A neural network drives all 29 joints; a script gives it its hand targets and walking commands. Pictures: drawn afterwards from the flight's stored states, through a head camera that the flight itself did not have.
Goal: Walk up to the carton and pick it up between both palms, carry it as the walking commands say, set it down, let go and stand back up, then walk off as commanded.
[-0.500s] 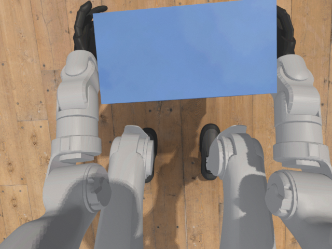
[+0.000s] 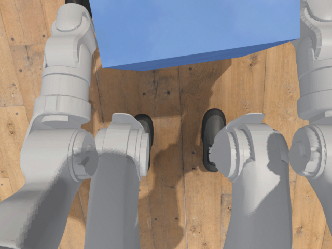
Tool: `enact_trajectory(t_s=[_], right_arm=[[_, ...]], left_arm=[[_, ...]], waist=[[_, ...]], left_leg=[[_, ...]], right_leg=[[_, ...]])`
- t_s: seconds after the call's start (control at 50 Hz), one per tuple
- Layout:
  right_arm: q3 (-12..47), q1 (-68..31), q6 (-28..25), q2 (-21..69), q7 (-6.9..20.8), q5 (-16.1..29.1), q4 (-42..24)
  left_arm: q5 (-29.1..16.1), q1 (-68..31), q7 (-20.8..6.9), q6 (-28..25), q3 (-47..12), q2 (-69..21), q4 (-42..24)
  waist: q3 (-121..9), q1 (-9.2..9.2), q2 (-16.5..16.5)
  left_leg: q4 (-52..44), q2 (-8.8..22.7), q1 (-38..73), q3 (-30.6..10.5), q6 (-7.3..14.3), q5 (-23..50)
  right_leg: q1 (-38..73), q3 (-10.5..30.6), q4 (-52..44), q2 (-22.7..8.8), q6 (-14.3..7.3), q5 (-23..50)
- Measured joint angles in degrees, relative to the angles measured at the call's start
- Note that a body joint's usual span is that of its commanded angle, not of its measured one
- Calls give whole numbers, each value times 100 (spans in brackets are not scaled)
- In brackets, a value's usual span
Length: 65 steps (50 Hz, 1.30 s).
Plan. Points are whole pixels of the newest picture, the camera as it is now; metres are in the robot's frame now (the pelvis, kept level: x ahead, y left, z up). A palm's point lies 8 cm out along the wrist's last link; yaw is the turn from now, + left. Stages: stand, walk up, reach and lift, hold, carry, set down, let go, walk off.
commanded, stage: set down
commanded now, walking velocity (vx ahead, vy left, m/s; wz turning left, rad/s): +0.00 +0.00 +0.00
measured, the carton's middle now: (188, 25) +0.50 -0.03 -0.24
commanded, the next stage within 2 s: none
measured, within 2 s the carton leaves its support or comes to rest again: rests again in 1.00 s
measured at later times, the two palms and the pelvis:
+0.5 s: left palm (85, 0) +0.54 +0.15 -0.18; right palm out of the picture +0.53 -0.22 -0.18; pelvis +0.00 +0.00 -0.02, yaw +0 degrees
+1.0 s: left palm out of the picture +0.54 +0.15 -0.19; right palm out of the picture +0.53 -0.22 -0.20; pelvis +0.01 +0.00 -0.04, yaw +0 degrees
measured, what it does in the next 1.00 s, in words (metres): stands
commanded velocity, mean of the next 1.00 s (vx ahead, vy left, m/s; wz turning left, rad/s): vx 0.00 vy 0.00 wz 0.00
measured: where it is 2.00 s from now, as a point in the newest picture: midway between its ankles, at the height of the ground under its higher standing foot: (176, 152)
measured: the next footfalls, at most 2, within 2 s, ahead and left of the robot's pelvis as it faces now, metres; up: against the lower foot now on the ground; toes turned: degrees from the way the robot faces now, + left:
none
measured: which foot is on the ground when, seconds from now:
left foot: down 0.00-1.00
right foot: down 0.00-1.00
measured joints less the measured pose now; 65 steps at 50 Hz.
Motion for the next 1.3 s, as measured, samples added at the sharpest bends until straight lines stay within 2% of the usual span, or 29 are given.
enact_trajectory(t_s=[0.06,0.14,0.2,0.34,0.56,0.62,0.78,1.04,1.3], right_arm=[[28,-28,-24,-84,11,151,3],[28,19,-129,-52,-56,211,1],[28,23,-211,-34,-56,212,89],[32,18,-199,-18,-5,212,466],[59,-53,-332,-40,5,245,693],[59,-60,-268,-78,24,316,699],[64,-91,-360,-91,39,345,761],[64,262,-459,7,62,366,937],[64,276,-588,51,75,366,1129]], left_arm=[[-45,-38,2,34,-451,159,28],[-133,-31,253,-17,-457,105,26],[-136,-4,259,-45,-458,103,35],[-137,-24,123,-61,-459,108,435],[-161,-155,52,-170,-459,147,667],[-161,-191,-60,-194,-459,169,675],[-160,-240,-63,-307,-459,178,750],[-161,51,-93,-451,-459,61,886],[-161,39,-161,-681,-338,48,1114]], waist=[[133,0,1],[113,0,1],[98,-8,1],[-15,-15,0],[-205,-15,0],[-198,-15,1],[-265,-15,0],[-1190,-15,0],[-1308,-15,10]], left_leg=[[116,-18,41,-31,-26,-87],[254,-18,70,-31,-36,-155],[318,-18,64,-31,-43,-151],[427,-19,-54,-30,-50,-127],[520,-24,-319,-30,-44,-115],[550,-26,-350,-31,-44,-116],[599,-29,-453,-31,-51,-111],[723,-31,-1173,-54,-69,-65],[749,-4,-1262,-74,-83,-70]], right_leg=[[41,-16,107,12,9,-75],[56,-16,251,22,11,-135],[43,-18,319,25,8,-130],[-81,-19,423,34,6,-97],[-328,-20,496,39,6,-84],[-359,-21,526,39,9,-84],[-475,-20,583,45,9,-73],[-1206,-47,699,50,5,-7],[-1330,-74,725,75,-42,25]])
